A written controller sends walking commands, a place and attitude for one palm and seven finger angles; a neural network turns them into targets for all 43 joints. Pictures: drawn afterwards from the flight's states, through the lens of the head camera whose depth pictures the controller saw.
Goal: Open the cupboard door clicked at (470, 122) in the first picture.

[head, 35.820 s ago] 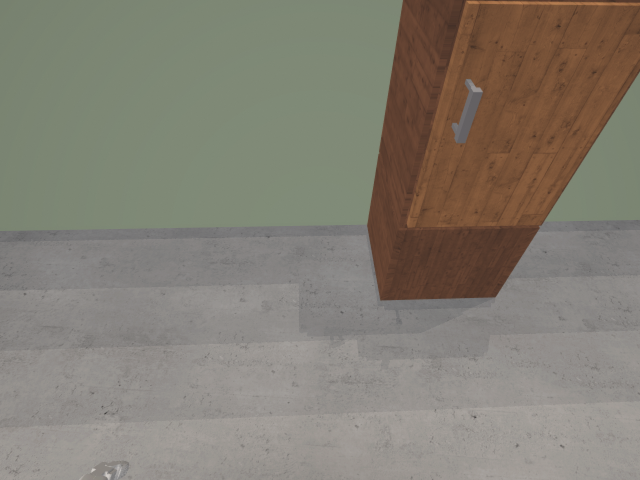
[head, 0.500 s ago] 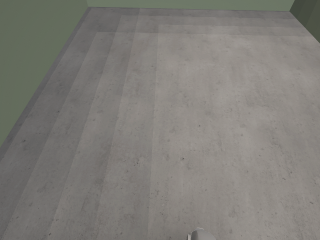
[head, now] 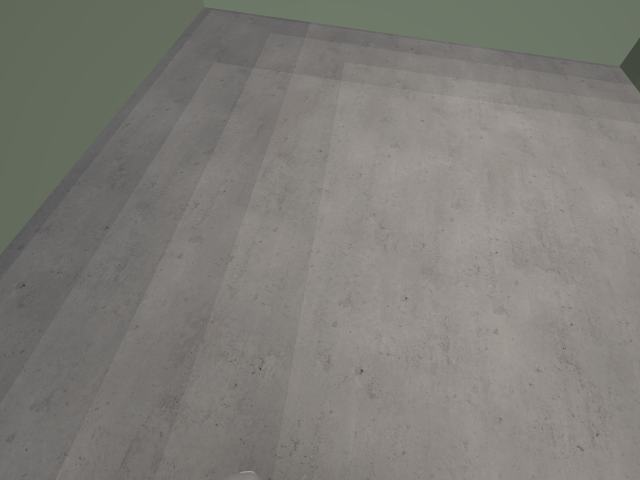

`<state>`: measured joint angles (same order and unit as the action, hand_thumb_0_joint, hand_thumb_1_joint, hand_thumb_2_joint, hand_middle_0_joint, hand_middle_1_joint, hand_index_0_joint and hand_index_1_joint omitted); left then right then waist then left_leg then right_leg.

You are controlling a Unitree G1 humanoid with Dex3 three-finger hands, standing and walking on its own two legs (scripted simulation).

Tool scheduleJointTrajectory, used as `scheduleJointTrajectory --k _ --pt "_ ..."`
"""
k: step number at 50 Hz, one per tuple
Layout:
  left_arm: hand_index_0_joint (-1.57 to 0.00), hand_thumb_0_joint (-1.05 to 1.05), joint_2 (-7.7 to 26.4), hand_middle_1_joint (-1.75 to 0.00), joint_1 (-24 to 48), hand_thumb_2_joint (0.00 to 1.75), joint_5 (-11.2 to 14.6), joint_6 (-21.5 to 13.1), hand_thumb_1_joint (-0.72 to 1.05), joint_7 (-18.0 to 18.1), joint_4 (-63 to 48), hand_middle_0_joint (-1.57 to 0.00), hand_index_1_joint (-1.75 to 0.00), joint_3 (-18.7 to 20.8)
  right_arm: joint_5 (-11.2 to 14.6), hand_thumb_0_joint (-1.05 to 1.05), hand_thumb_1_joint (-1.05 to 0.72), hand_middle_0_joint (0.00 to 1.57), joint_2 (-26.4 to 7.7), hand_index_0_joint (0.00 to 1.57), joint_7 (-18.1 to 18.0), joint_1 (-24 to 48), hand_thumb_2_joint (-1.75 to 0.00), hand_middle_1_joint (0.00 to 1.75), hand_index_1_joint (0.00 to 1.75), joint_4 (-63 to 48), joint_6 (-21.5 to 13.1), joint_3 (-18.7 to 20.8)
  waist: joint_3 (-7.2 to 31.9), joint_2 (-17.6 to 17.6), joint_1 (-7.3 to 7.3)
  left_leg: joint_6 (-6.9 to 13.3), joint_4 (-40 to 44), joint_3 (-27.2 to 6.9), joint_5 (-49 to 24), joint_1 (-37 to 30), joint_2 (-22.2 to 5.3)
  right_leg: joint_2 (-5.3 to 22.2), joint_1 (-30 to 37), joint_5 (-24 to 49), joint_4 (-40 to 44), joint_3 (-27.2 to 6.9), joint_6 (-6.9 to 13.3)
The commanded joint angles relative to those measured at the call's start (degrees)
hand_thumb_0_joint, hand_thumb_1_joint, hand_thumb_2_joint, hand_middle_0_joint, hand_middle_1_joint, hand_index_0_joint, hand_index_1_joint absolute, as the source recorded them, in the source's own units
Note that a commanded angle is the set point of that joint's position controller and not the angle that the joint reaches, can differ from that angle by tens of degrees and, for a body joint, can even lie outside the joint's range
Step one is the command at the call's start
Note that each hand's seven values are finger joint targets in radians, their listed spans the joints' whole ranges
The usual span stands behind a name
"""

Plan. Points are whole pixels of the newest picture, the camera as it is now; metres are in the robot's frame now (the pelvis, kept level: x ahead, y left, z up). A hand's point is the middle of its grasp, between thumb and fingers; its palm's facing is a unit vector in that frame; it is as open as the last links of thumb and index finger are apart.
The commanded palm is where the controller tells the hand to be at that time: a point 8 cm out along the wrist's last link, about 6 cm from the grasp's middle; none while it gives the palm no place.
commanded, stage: turn to face it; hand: left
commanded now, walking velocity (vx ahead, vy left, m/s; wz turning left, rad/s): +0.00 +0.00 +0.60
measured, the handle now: out of the picture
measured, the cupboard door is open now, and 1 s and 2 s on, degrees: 41 41 41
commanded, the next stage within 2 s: none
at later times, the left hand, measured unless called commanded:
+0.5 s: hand out of the picture +0.04 +0.15 -0.14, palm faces +0.31 -0.91 -0.26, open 7.4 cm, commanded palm none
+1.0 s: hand out of the picture +0.01 +0.13 -0.14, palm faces +0.59 -0.75 -0.30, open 7.4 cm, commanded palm none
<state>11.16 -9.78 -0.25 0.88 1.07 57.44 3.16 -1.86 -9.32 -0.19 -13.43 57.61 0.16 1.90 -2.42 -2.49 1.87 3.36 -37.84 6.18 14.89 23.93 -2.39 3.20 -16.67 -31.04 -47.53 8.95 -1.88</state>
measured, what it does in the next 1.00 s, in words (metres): steps to the right, turning left: right foot, then left foot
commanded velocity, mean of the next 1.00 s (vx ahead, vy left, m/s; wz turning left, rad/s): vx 0.00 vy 0.00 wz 0.60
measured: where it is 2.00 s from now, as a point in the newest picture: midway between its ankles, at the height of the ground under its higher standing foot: outside the picture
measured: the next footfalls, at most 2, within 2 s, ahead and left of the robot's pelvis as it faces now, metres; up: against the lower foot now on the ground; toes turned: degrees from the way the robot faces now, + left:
right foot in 0.30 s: +0.10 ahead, -0.19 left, +0.00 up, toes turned +9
left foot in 0.60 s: +0.04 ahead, +0.07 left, +0.00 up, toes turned +29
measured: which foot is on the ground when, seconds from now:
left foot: down 0.00-0.30, up 0.32-0.58, down 0.60-0.88, up 0.90-1.00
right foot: up 0.00-0.28, down 0.30-0.60, up 0.62-0.86, down 0.88-1.00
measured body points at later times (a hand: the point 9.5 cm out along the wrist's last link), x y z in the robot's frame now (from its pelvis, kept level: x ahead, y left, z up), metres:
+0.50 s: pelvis +0.04 -0.07 +0.02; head +0.09 -0.06 +0.46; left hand +0.03 +0.19 -0.12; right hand +0.20 -0.31 -0.12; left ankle +0.00 +0.05 -0.66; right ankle +0.06 -0.19 -0.72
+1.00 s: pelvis +0.06 -0.10 +0.01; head +0.11 -0.09 +0.46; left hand -0.02 +0.16 -0.12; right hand +0.30 -0.25 -0.14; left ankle -0.02 +0.00 -0.65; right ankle +0.14 -0.19 -0.72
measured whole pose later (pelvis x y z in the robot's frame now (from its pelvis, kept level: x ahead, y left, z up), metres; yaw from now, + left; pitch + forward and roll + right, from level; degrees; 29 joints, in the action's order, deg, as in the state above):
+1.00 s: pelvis +0.06 -0.10 +0.01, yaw +38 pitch +0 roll +1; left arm 12.5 -10.7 -1.1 1.4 1.2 49.4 2.6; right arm -1.2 -14.9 1.3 -7.8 52.4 4.8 4.8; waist -5.5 1.7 0.6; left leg -2.3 -64.0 -1.1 25.8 30.0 0.3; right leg 4.9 -16.2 -17.9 -33.8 6.3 -0.4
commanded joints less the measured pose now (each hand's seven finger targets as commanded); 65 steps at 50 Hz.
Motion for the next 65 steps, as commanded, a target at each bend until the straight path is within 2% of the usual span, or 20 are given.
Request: scheduleJointTrajectory --k 1,4,13,15,16,19,27,29,30,32,35,42,44,45,48,56,59,60,61,65 --pt "-0.20 0.00 4.85 -0.30 3.30 0.90 -0.71 -0.91 0.90 -0.19 -5.92 -0.20 -0.30 1.61 -0.05 0.00 -0.90 0.20 -11.98 0.20 -1.85 -8.59 -0.90 0.30 0.30 -1.86 -0.88 2.67 7.88 12.26 1.36 7.82 16.33 -27.55 -33.72 -17.97 -17.94 1.44 -17.21 0.60 -20.02 -9.33 -1.97" --pt "-0.20 0.00 4.08 -0.30 2.02 0.90 -0.42 -0.34 0.90 -0.39 -6.12 -0.20 -0.30 1.44 0.43 0.00 -0.90 0.20 -12.36 0.20 -2.05 -5.08 -0.90 0.30 0.30 -3.43 -1.11 2.92 9.83 9.11 -0.18 5.97 15.07 -19.70 -35.11 -18.55 -13.84 0.86 -14.66 5.05 -15.11 -9.11 -2.87" --pt "-0.20 0.00 6.40 -0.30 -5.45 0.90 -0.42 0.27 0.90 -0.18 -6.19 -0.20 -0.30 2.36 0.57 0.00 -0.90 0.20 -14.58 0.20 -0.49 4.63 -0.90 0.30 0.30 -7.89 1.68 5.05 4.97 9.25 -3.83 1.39 15.22 -21.39 0.66 2.50 -6.68 -2.53 9.75 14.57 19.45 -5.57 -1.40" --pt "-0.20 0.00 16.02 -0.30 -7.69 0.90 -1.88 -0.59 0.90 0.66 -7.08 -0.20 -0.30 4.10 1.21 0.00 -0.90 0.20 -7.91 0.20 0.24 6.38 -0.90 0.30 0.30 -10.64 1.87 4.30 3.50 -16.90 -6.00 -6.31 -8.38 -5.67 15.88 15.84 5.94 21.41 14.16 4.61 36.93 -30.49 6.92" --pt "-0.20 0.00 15.81 -0.30 -5.16 0.90 -1.32 -0.60 0.90 0.84 -8.42 -0.20 -0.30 3.46 0.80 0.00 -0.90 0.20 -10.55 0.20 0.62 7.76 -0.90 0.30 0.30 -10.90 1.78 4.63 2.33 -15.19 -5.43 -5.38 -21.89 -7.72 19.31 12.79 2.37 25.95 5.36 8.23 37.55 -31.01 10.36" --pt "-0.20 0.00 10.61 -0.30 2.77 0.90 -1.22 -0.64 0.90 0.75 -10.59 -0.20 -0.30 2.27 0.69 0.00 -0.90 0.20 -8.82 0.20 1.53 4.49 -0.90 0.30 0.30 -8.48 3.05 4.70 1.33 -11.83 -0.12 -6.30 -31.87 -6.11 10.50 9.97 -0.22 16.74 1.28 18.34 32.24 -15.72 7.88" --pt "-0.20 0.00 14.23 -0.30 -6.33 0.90 -1.14 -1.31 0.90 0.19 -7.58 -0.20 -0.30 3.00 1.25 0.00 -0.90 0.20 -7.37 0.20 1.76 7.40 -0.90 0.30 0.30 -10.19 1.36 2.39 7.11 -7.18 -3.33 -6.24 4.77 2.03 4.74 -3.25 2.89 16.21 14.99 53.04 15.52 -4.24 5.30" --pt "-0.20 0.00 12.43 -0.30 -4.68 0.90 -0.40 -1.12 0.90 -0.20 -8.82 -0.20 -0.30 2.66 0.86 0.00 -0.90 0.20 -13.15 0.20 1.46 0.47 -0.90 0.30 0.30 -8.77 0.70 3.86 11.58 2.73 0.71 -3.10 14.23 -6.50 -15.53 -21.64 -3.93 12.71 1.65 39.15 1.56 0.12 0.00" --pt "-0.20 0.00 8.22 -0.30 -2.70 0.90 0.04 -0.81 0.90 -0.59 -11.36 -0.20 -0.30 1.49 0.59 0.00 -0.90 0.20 -19.94 0.20 0.84 -3.94 -0.90 0.30 0.30 -8.36 0.49 5.66 12.55 19.90 3.55 6.25 14.25 -28.59 -40.35 -30.03 -20.43 4.34 -15.82 -2.12 -11.26 0.73 -4.41" --pt "-0.20 0.00 8.87 -0.30 1.82 0.90 -0.54 0.35 0.90 0.13 -13.93 -0.20 -0.30 1.44 0.34 0.00 -0.90 0.20 -21.55 0.20 0.11 -5.44 -0.90 0.30 0.30 -7.41 1.10 5.64 10.36 10.51 3.50 11.34 13.97 -25.99 -33.06 -23.21 -23.17 4.35 -18.03 -4.88 -20.24 -8.27 -3.03" --pt "-0.20 0.00 8.43 -0.30 1.88 0.90 -0.70 0.94 0.90 -0.38 -10.92 -0.20 -0.30 1.81 0.35 0.00 -0.90 0.20 -16.63 0.20 -0.83 3.16 -0.90 0.30 0.30 -9.34 0.76 4.42 5.54 15.38 0.42 5.80 15.39 -20.38 -24.30 -15.10 -13.40 3.27 -15.76 3.59 -16.75 -9.10 -3.40" --pt "-0.20 0.00 8.09 -0.30 -7.20 0.90 -0.39 0.22 0.90 -0.63 -8.65 -0.20 -0.30 2.16 0.59 0.00 -0.90 0.20 -16.38 0.20 -0.38 9.06 -0.90 0.30 0.30 -11.44 1.92 4.91 6.32 9.29 -4.27 1.80 10.76 -19.75 -6.63 -1.68 -6.54 -2.13 7.95 14.77 16.60 -4.66 -1.93" --pt "-0.20 0.00 17.19 -0.30 -9.17 0.90 -1.89 -0.81 0.90 0.28 -9.38 -0.20 -0.30 3.92 1.39 0.00 -0.90 0.20 -9.09 0.20 0.43 9.50 -0.90 0.30 0.30 -13.76 2.02 4.01 4.16 -18.69 -6.25 -5.98 -13.31 -6.13 17.14 13.10 6.83 21.39 13.60 12.34 35.30 -30.93 6.42" --pt "-0.20 0.00 17.00 -0.30 -7.11 0.90 -1.33 -0.74 0.90 0.62 -10.16 -0.20 -0.30 3.40 1.02 0.00 -0.90 0.20 -11.72 0.20 0.76 10.25 -0.90 0.30 0.30 -13.50 2.22 4.40 3.09 -15.89 -5.72 -5.04 -26.14 -9.18 20.51 11.20 2.96 25.59 6.32 13.64 35.63 -31.40 10.35" --pt "-0.20 0.00 10.97 -0.30 0.75 0.90 -0.98 -0.85 0.90 0.54 -12.28 -0.20 -0.30 1.75 0.63 0.00 -0.90 0.20 -10.18 0.20 1.65 7.24 -0.90 0.30 0.30 -10.08 3.19 4.44 0.60 -12.27 -0.62 -6.26 -35.01 -7.72 10.17 10.44 0.16 15.89 2.61 20.90 31.48 -15.27 7.48" --pt "-0.20 0.00 13.72 -0.30 -7.15 0.90 -1.39 -1.35 0.90 0.54 -9.15 -0.20 -0.30 3.02 1.43 0.00 -0.90 0.20 -6.35 0.20 1.97 9.50 -0.90 0.30 0.30 -10.81 1.74 2.17 7.07 -8.15 -4.46 -6.48 0.08 0.97 9.28 -0.05 2.10 17.39 17.21 51.74 19.01 -5.37 7.28" --pt "-0.20 0.00 12.23 -0.30 -4.17 0.90 -0.51 -0.87 0.90 -0.08 -10.04 -0.20 -0.30 2.94 1.08 0.00 -0.90 0.20 -11.43 0.20 1.72 1.80 -0.90 0.30 0.30 -9.05 1.13 3.53 9.13 -0.09 0.25 -3.63 14.31 -5.38 -10.83 -18.94 -2.14 14.09 2.90 36.56 6.05 0.12 0.89" --pt "-0.20 0.00 7.97 -0.30 -3.03 0.90 -0.01 -0.52 0.90 -0.49 -12.35 -0.20 -0.30 2.10 0.52 0.00 -0.90 0.20 -18.21 0.20 1.12 -2.69 -0.90 0.30 0.30 -8.60 0.73 5.27 10.49 18.07 2.79 4.78 15.48 -27.21 -32.08 -27.71 -18.16 5.59 -13.97 2.50 -7.21 2.09 -3.90" --pt "-0.20 0.00 7.82 -0.30 1.93 0.90 -0.45 0.28 0.90 -0.04 -14.14 -0.20 -0.30 1.41 0.62 0.00 -0.90 0.20 -20.53 0.20 0.38 -6.53 -0.90 0.30 0.30 -7.11 1.33 5.81 10.03 17.09 4.63 10.72 15.58 -30.84 -40.67 -25.94 -22.76 3.54 -18.00 -8.10 -15.76 -4.80 -3.54" --pt "-0.20 0.00 8.21 -0.30 2.32 0.90 -0.82 1.07 0.90 -0.34 -11.60 -0.20 -0.30 2.02 0.44 0.00 -0.90 0.20 -15.38 0.20 -0.88 2.11 -0.90 0.30 0.30 -9.10 0.70 4.18 5.01 12.94 0.47 6.12 17.65 -22.47 -19.76 -14.73 -13.40 3.59 -16.66 5.26 -19.26 -9.64 -2.95"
